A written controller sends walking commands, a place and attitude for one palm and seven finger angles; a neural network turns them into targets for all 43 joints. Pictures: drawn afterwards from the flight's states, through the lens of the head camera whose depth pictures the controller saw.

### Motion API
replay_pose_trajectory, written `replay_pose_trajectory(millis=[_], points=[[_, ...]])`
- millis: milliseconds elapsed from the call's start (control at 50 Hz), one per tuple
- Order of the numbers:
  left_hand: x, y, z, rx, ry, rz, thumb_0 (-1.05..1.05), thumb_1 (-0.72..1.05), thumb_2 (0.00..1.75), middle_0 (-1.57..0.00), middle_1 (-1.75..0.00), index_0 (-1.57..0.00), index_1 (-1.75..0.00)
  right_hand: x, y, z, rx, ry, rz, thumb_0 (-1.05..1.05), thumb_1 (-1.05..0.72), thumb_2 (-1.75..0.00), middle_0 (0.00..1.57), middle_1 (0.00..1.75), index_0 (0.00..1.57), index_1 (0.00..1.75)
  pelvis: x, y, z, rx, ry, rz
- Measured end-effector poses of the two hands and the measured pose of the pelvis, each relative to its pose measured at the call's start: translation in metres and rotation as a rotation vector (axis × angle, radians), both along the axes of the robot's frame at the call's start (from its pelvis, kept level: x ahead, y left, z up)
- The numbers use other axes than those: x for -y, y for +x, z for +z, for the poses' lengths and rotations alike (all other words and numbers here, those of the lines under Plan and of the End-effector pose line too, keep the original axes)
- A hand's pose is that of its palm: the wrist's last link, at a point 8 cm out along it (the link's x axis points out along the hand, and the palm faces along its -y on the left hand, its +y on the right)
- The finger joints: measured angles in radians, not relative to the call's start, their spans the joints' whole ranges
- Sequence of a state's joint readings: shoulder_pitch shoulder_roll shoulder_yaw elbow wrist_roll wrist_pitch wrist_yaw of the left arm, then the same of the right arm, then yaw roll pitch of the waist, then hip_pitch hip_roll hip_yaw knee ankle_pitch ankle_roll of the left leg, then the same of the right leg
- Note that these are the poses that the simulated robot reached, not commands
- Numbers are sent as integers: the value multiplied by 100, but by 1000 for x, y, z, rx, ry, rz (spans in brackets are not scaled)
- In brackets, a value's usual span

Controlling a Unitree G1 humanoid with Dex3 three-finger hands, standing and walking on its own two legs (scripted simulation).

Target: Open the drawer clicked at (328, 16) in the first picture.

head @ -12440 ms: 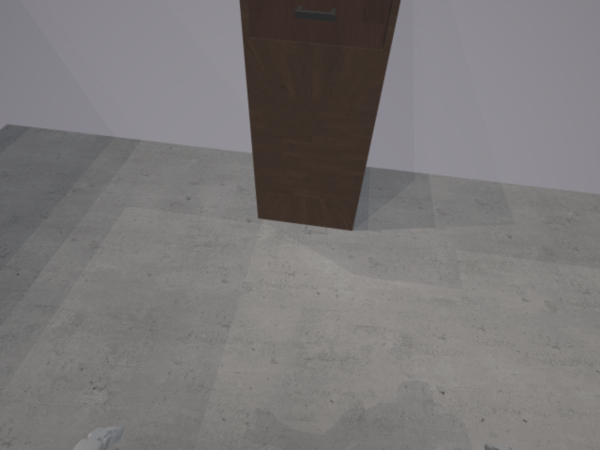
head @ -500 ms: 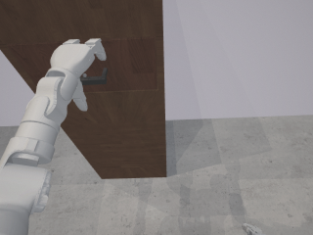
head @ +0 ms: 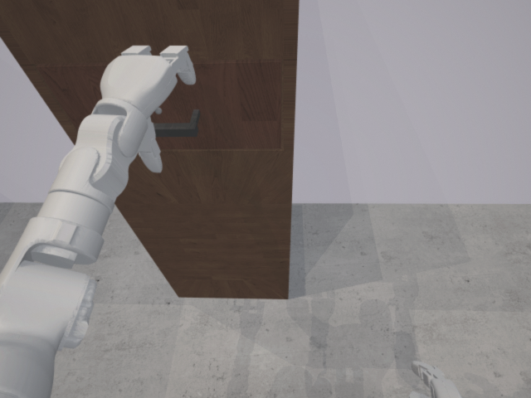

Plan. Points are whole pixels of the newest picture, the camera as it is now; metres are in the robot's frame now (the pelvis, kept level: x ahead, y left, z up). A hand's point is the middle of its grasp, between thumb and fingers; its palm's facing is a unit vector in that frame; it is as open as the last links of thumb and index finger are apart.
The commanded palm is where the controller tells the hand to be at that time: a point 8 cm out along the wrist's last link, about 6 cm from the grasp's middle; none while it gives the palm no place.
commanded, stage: move the hooked fingers above the handle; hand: left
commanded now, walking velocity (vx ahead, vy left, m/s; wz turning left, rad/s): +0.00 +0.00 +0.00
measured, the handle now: (167, 122) +0.52 +0.20 +0.12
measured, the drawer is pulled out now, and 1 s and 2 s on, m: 0.00 0.00 0.00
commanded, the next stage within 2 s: none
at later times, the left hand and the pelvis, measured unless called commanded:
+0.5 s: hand (133, 116) +0.45 +0.21 +0.20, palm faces +0.16 -0.05 -0.99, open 13.8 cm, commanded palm +0.43 +0.23 +0.24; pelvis -0.01 -0.01 +0.00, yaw +0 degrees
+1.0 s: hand (148, 93) +0.48 +0.19 +0.21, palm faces +0.18 -0.05 -0.98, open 13.8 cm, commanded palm +0.44 +0.23 +0.24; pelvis +0.00 +0.00 +0.00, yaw -1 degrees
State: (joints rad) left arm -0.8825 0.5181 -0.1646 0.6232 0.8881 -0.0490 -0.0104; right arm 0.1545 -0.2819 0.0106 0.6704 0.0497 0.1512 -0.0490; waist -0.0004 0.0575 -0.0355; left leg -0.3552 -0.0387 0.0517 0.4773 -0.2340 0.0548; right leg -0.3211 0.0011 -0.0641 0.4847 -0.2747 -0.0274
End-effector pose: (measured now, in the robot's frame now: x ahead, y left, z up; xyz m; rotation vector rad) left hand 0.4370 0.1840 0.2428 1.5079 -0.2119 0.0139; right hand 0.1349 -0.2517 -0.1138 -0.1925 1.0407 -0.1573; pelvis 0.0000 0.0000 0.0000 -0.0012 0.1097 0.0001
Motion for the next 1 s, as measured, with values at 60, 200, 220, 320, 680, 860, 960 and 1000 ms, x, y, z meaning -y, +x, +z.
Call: replay_pose_trajectory(millis=[60, 200, 220, 320, 680, 860, 960, 1000], points=[[-22, 13, 13, 6, 12, 149, 1, -49, 30, -33, -121, -33, -121, -5, -10, -5, -30, 31, -10, 0, -91, -89, 20, 30, 20, 30, 1, -1, 1, -15, 2, -16], [-32, 5, -1, -161, 56, 256, 0, -49, 30, -34, -122, -35, -124, -6, -32, -11, -81, 76, -61, 1, -91, -89, 20, 30, 20, 30, 4, 3, 3, 1, 6, -29], [-34, 2, -9, -199, 55, 254, 0, -49, 30, -34, -122, -35, -123, -4, -34, -11, -79, 72, -66, 1, -91, -89, 20, 30, 20, 30, 4, 3, 3, 7, 6, -28], [-23, -19, -39, -258, 60, 96, 0, -49, 30, -33, -121, -34, -122, 10, -37, -4, -70, 13, -60, 1, -91, -89, 20, 30, 20, 30, 7, 1, 2, 24, 5, -12], [-61, -9, -3, -219, 90, 338, 0, -49, 30, -31, -120, -31, -120, 11, -27, -5, -46, 23, -38, 1, -91, -89, 20, 30, 20, 30, 8, -5, 2, 7, 1, 8], [19, -13, -22, -130, 29, -141, 0, -49, 30, -32, -120, -32, -121, 7, -26, -3, -31, -20, -36, 1, -91, -89, 20, 30, 20, 30, 2, -2, 0, 9, -1, 4], [-10, 10, 12, 40, -5, 31, 1, -49, 30, -33, -121, -32, -121, -1, -32, -9, -69, 14, -44, 1, -91, -89, 20, 30, 20, 30, 1, -1, 0, -16, -1, -18], [-10, 14, 17, 41, 9, 64, 0, -49, 30, -40, -126, -32, -121, -4, -35, -13, -95, 32, -38, 1, -91, -89, 20, 30, 20, 30, 0, -1, 1, -24, 0, -24]])
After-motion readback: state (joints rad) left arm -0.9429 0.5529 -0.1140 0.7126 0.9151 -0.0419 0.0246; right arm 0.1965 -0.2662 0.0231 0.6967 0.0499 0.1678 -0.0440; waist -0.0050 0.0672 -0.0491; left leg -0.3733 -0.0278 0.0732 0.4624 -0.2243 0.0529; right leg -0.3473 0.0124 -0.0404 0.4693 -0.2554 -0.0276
